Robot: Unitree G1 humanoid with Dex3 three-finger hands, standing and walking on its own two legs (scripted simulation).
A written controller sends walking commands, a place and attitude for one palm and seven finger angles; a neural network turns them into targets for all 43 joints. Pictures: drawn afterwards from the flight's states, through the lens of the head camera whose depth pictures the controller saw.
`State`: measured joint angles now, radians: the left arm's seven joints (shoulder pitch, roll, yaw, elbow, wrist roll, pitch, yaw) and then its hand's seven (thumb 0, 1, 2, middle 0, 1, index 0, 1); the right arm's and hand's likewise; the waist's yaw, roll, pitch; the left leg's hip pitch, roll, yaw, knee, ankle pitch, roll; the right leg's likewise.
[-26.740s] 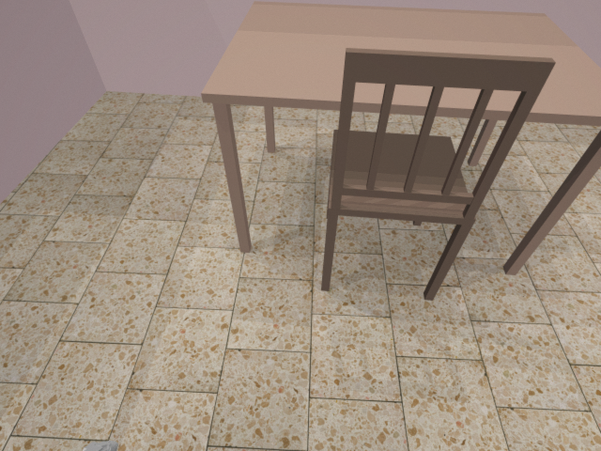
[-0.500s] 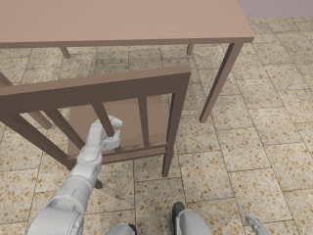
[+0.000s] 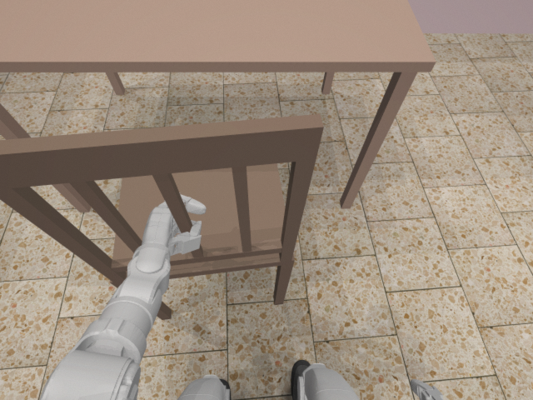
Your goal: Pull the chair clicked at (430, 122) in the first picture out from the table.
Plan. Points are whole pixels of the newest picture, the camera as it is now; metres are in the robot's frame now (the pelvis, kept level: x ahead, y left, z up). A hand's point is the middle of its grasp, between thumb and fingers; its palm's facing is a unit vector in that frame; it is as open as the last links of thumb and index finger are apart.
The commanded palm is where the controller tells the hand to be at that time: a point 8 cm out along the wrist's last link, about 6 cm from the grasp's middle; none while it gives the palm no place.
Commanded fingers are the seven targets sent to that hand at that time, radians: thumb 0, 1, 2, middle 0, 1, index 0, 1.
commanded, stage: step backward, pulling the chair out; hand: left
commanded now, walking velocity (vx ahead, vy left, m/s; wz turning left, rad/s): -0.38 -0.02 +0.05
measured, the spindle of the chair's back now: (183, 221) +0.39 +0.15 -0.05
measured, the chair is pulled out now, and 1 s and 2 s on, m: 0.27 0.41 0.64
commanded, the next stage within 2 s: stop walking, hand still on the chair in 1.46 s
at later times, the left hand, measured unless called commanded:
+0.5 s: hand (189, 261) +0.32 +0.13 -0.06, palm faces +0.01 -0.98 -0.22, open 5.4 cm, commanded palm +0.32 +0.19 -0.05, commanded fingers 0.00 0.90 0.90 -0.50 -1.45 -0.50 -1.45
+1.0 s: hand (186, 320) +0.23 +0.13 -0.06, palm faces +0.02 -0.97 -0.23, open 5.4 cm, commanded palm +0.22 +0.18 -0.05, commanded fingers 0.00 0.90 0.90 -0.50 -1.45 -0.50 -1.45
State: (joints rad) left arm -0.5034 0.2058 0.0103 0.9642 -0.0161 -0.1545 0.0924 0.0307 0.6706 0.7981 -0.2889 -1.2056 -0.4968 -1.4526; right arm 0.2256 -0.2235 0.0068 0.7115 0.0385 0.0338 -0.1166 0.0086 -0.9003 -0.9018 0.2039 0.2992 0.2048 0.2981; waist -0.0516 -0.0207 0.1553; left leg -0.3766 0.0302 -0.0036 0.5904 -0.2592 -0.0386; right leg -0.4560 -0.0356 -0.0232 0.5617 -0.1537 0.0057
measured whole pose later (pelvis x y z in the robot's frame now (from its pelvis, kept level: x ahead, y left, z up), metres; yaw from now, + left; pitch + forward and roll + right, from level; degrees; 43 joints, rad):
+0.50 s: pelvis -0.05 -0.01 +0.00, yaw +0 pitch +2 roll -1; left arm -0.54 0.22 0.04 1.02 -0.03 -0.17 0.08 0.04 0.67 0.80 -0.29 -1.19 -0.50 -1.45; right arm 0.17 -0.20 0.02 0.74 0.04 0.02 -0.10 0.01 -0.90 -0.90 0.21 0.30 0.21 0.30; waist -0.05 0.01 0.19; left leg -0.38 0.06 -0.03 0.57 -0.23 -0.05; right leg -0.37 0.01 -0.03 0.52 -0.18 -0.01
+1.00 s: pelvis -0.15 -0.02 +0.01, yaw +0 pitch +1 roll -1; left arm -0.54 0.23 0.08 1.03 -0.03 -0.17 0.09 0.04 0.67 0.79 -0.30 -1.19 -0.50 -1.45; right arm 0.15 -0.23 0.01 0.73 0.05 0.02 -0.11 0.01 -0.90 -0.90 0.21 0.30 0.21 0.30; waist -0.07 0.03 0.20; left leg -0.42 0.05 -0.05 0.67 -0.31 -0.05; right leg -0.35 0.01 -0.04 0.52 -0.19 -0.01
